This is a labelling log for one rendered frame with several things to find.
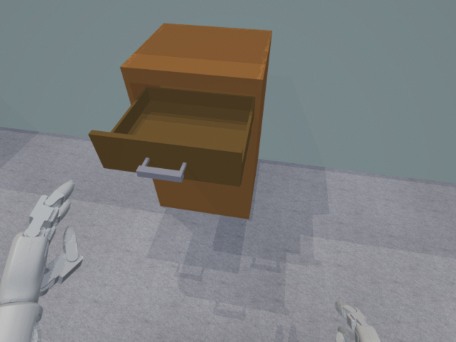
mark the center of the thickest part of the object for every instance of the robot left forearm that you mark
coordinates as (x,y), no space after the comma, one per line
(18,322)

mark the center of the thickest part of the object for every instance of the robot left hand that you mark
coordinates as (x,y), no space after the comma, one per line
(23,278)

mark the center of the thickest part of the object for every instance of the handle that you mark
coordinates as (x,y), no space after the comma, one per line
(159,173)

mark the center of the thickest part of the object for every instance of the drawer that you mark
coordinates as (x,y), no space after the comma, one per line
(208,131)

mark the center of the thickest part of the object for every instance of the robot right hand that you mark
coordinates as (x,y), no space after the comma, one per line
(357,321)

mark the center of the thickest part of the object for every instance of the cabinet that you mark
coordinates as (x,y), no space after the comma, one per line
(208,59)

